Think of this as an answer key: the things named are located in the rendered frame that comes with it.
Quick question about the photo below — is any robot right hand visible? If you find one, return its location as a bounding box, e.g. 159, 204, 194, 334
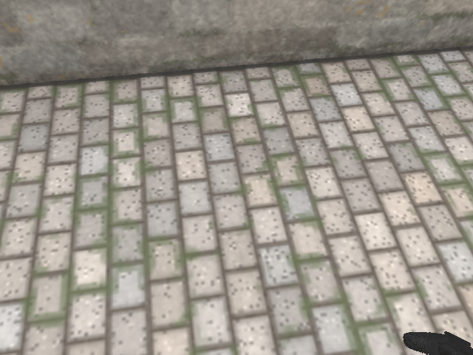
403, 331, 473, 355

